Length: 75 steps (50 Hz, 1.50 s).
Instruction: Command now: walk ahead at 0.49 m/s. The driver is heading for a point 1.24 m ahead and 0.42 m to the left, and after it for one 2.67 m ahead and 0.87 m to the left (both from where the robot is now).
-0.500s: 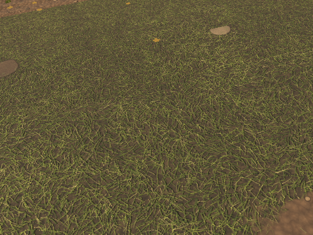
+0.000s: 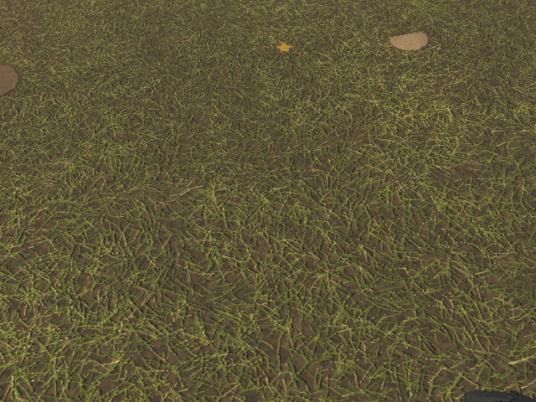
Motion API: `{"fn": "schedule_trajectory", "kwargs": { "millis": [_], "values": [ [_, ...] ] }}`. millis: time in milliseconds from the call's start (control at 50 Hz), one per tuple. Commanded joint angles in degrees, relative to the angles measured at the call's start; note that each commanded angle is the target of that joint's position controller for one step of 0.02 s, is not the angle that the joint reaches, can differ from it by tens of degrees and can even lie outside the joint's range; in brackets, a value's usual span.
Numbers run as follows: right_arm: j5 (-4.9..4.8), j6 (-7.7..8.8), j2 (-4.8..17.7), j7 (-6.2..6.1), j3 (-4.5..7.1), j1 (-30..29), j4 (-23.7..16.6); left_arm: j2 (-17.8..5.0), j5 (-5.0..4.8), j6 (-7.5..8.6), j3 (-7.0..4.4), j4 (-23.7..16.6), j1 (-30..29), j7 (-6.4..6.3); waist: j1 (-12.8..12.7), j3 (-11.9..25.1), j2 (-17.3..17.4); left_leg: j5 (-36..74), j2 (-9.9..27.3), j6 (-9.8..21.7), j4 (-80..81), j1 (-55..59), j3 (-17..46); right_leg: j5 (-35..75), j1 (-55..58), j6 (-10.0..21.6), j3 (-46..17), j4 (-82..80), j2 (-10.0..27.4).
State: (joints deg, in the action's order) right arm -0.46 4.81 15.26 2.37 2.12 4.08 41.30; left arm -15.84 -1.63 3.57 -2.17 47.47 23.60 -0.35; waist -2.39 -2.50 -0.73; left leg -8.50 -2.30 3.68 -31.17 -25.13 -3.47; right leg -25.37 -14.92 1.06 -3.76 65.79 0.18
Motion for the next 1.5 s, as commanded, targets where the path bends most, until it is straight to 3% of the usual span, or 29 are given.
{"fn": "schedule_trajectory", "kwargs": {
  "millis": [20,100,240,320,380,400,420,440,460,480,540,780,860,900,920,940,960,980,1000,1020,1060,1220,1320,1380,1420,1440,1460,1480,1500],
  "values": [
    [0.77,0.14,6.0,-0.74,1.86,8.0,-0.2,-7.9,0.49,2.19,-2.16,-6.8,-5.5,-0.25,4.1,5.4,3.2,-0.1,16.6,10.8,17.7,22.4,23.1,6.3,-23.8,0.3,-1.4,4.4,6.6],
    [0.5,1.44,6.4,-0.54,2.12,6.7,1.2,-4.1,1.07,0.06,-1.53,-5.9,-3.3,-0.52,0.4,2.5,4.9,5.8,14.7,12.1,23.6,11.9,15.7,10.1,-19.2,-1.5,-0.5,-2.3,8.5],
    [-0.68,0.47,10.0,-1.82,2.94,13.6,4.2,-2.3,1.38,1.53,-0.44,-10.3,-19.6,0.61,5.7,-0.9,2.6,8.1,11.5,9.0,23.9,12.9,9.1,30.4,-17.6,-2.8,2.3,-28.5,5.5],
    [-1.33,-0.84,11.1,-2.35,3.32,16.6,5.5,-4.5,0.86,2.44,-1.07,-12.0,-23.7,1.84,6.0,-0.8,3.6,4.7,14.6,7.7,19.0,19.3,13.5,28.0,-16.1,-2.1,0.4,-35.9,3.9],
    [-1.03,-1.72,11.1,-2.68,3.44,15.9,5.7,-7.3,0.87,3.06,-2.48,-10.2,-16.7,1.76,1.3,2.6,5.0,10.0,14.0,5.3,10.3,20.2,14.9,21.8,-4.7,0.2,1.9,-39.6,2.2],
    [-0.44,-1.71,8.6,-2.59,2.55,16.3,5.5,-10.1,1.34,3.24,-3.81,-8.4,-8.9,1.25,-2.2,8.4,3.7,11.4,10.2,3.3,-0.5,16.4,12.6,21.9,7.7,2.3,0.8,-38.9,4.1],
    [1.35,-1.45,3.7,-2.45,0.88,18.2,3.7,-14.7,2.27,3.0,-4.89,-7.7,0.3,0.67,-4.4,18.8,-5.8,-4.7,4.8,0.6,-19.9,4.8,8.8,22.5,25.5,6.3,-11.3,-36.2,16.5],
    [-0.88,-0.5,0.8,-2.33,0.04,24.2,2.5,-16.6,2.42,2.25,-5.37,-6.4,2.2,1.08,-1.7,24.6,-21.6,-26.1,-0.9,-1.7,-35.5,-12.9,7.5,5.8,36.8,13.3,-35.6,-45.5,25.2],
    [-2.31,-0.41,7.6,-2.53,1.73,20.5,3.5,-10.6,2.1,2.24,-3.93,-7.3,0.3,1.16,-3.5,18.4,-12.0,-23.5,2.4,-1.8,-42.0,-18.1,11.7,-2.5,32.0,11.4,-34.5,-48.8,23.3],
    [-2.48,-0.5,9.8,-2.62,2.55,15.5,2.2,-8.0,1.78,2.31,-3.03,-7.5,-3.3,0.98,-3.3,11.6,-8.1,-18.0,4.5,-1.5,-42.5,-20.0,10.7,0.0,25.4,9.4,-25.7,-49.3,21.7],
    [-1.39,-1.91,6.9,-2.5,2.87,14.0,1.7,-4.8,2.45,2.8,-2.12,-7.0,-11.0,0.95,1.3,4.3,-6.6,-8.5,9.4,-2.7,-37.0,-13.0,10.1,14.4,10.6,8.0,-10.2,-54.0,16.2],
    [-0.75,-3.43,2.8,0.11,1.72,-0.7,-4.9,-9.9,1.45,2.03,-4.49,-2.0,-8.2,-0.48,-1.4,-2.6,-1.6,8.9,9.0,-2.6,-10.2,-13.2,3.9,27.0,13.1,7.9,11.7,-58.4,16.1],
    [-0.63,-3.87,4.5,0.95,2.46,-2.1,-7.0,-12.1,-0.01,0.42,-5.35,-0.9,-7.6,-0.27,-0.2,-2.0,-2.5,1.1,6.1,0.7,-6.6,-9.9,0.0,41.7,18.9,6.2,14.7,-51.2,17.4],
    [-0.71,-4.34,7.4,0.72,4.26,6.0,-5.7,-13.5,-0.89,-0.41,-5.74,-1.1,-9.1,-0.32,5.3,3.5,-3.8,-3.3,1.3,3.5,-5.4,2.3,-3.6,59.1,18.5,4.6,16.9,-37.7,16.1],
    [-0.94,-4.6,10.7,0.02,6.25,15.8,-2.8,-12.3,-0.87,-0.61,-5.22,-1.4,-9.5,-0.36,10.3,8.5,-2.2,-0.2,-1.7,5.7,-2.2,16.7,-3.8,58.1,12.7,2.6,18.5,-24.7,13.6],
    [-1.47,-5.24,16.6,-1.34,8.08,22.9,-1.3,-8.2,1.47,-0.15,-3.76,-2.6,-7.9,-0.44,11.6,12.9,8.0,1.7,8.0,9.7,-0.3,32.6,12.2,29.6,-3.2,-0.6,18.8,-4.9,10.0],
    [-1.36,-4.25,20.7,-1.11,7.83,18.2,-3.8,-2.7,2.21,1.55,-1.86,-6.2,-5.1,-0.14,4.7,19.6,18.2,-13.2,19.9,21.1,10.7,45.1,47.3,-9.4,-24.3,-3.6,8.0,12.9,-2.5],
    [-1.05,-3.13,15.3,-0.27,6.22,18.4,-4.7,-8.5,0.15,3.45,-2.84,-6.7,-11.2,0.44,9.1,20.5,8.9,-16.2,21.4,19.4,16.6,44.3,49.6,-7.2,-29.8,-2.4,-1.8,15.7,0.0],
    [-0.65,-2.3,12.2,-0.17,5.29,17.4,-4.0,-9.1,-1.26,4.26,-3.01,-7.9,-14.0,0.69,8.4,13.3,7.2,-13.9,20.0,17.2,16.0,39.2,41.9,-2.9,-33.1,-0.9,-0.9,13.9,2.2],
    [-0.64,-1.84,10.4,-0.21,4.69,14.3,-4.1,-8.5,-0.26,4.67,-2.89,-7.4,-14.3,0.18,5.8,8.3,1.9,-7.6,17.3,15.0,15.5,30.9,35.1,1.7,-30.8,-0.4,-0.9,8.7,4.7],
    [0.37,-1.67,7.6,-0.86,3.67,8.8,-5.8,-9.1,1.76,3.86,-3.53,-6.4,-12.7,-0.21,2.1,5.7,3.3,2.5,13.3,13.0,16.6,20.1,27.2,7.5,-23.3,-0.8,-1.6,1.4,7.3],
    [-0.55,-2.04,9.4,-3.46,4.23,15.2,-3.6,-4.0,2.34,2.14,-1.84,-10.1,-23.5,0.41,5.0,2.0,4.6,9.7,7.0,10.0,16.7,12.3,18.1,28.8,-19.4,-4.9,0.7,-26.0,2.6],
    [-1.23,-2.78,9.2,-3.86,4.25,19.5,-1.4,-5.0,1.47,3.09,-1.99,-12.8,-28.9,1.77,6.9,1.2,5.4,4.8,9.0,8.8,11.8,15.7,24.1,30.2,-16.4,-3.3,-0.6,-35.7,0.1],
    [-0.85,-3.39,9.3,-4.41,4.4,19.5,-0.9,-6.6,1.34,3.94,-2.77,-12.2,-25.7,2.57,5.4,1.8,7.7,7.6,11.0,8.2,7.6,19.6,27.4,24.0,-12.9,-1.0,-0.2,-37.2,-0.1],
    [-0.87,-3.37,6.9,-4.12,3.57,18.5,-1.1,-8.4,2.05,4.37,-3.97,-9.8,-16.0,2.2,0.6,6.6,7.6,16.0,7.2,5.7,-2.0,18.2,24.7,24.2,1.9,2.7,0.8,-40.0,0.4],
    [0.02,-3.3,4.4,-3.89,2.43,18.5,-2.1,-11.3,2.87,4.5,-4.72,-8.8,-6.9,1.94,-3.0,14.7,1.8,7.8,3.5,3.3,-18.4,10.7,20.2,24.0,17.1,6.5,-8.9,-38.3,9.6],
    [-1.61,-2.98,0.8,-3.73,1.47,29.0,-1.6,-14.7,2.7,3.66,-5.82,-5.6,-0.6,2.38,0.6,22.1,-17.7,-22.8,-5.4,-1.3,-37.6,-9.2,14.2,10.9,34.9,16.9,-36.0,-43.5,21.5],
    [-1.87,-2.66,6.3,-3.69,2.14,28.0,-0.5,-9.7,0.44,3.32,-4.65,-5.8,-1.0,2.7,-0.9,18.0,-12.6,-25.0,-1.6,-1.5,-44.1,-17.5,16.2,-7.0,33.6,15.8,-43.4,-48.5,22.2],
    [-1.82,-2.59,9.4,-3.55,3.05,19.6,-1.7,-6.8,0.22,2.87,-3.83,-6.4,-4.1,2.36,-2.7,9.0,-6.8,-19.9,0.3,-1.7,-45.7,-20.4,15.1,-7.9,26.3,13.5,-35.1,-49.6,19.8]
  ]
}}
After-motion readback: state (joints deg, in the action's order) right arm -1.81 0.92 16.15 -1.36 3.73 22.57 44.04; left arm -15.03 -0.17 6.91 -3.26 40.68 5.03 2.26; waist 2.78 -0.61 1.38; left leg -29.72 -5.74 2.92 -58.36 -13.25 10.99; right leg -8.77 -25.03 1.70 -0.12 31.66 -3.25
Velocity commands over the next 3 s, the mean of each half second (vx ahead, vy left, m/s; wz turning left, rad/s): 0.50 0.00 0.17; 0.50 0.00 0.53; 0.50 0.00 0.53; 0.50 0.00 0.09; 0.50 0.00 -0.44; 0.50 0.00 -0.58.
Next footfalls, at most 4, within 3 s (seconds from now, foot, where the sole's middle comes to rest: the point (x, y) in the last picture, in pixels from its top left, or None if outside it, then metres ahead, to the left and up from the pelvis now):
0.40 right None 0.40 -0.15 -0.76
0.92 left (226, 336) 0.60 0.17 -0.76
1.42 right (240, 225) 0.95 0.16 -0.76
1.92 left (121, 220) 0.95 0.51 -0.76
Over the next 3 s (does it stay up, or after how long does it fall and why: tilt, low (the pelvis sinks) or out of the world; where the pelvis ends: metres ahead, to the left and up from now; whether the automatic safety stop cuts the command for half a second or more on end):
stays up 1.45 0.61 -0.19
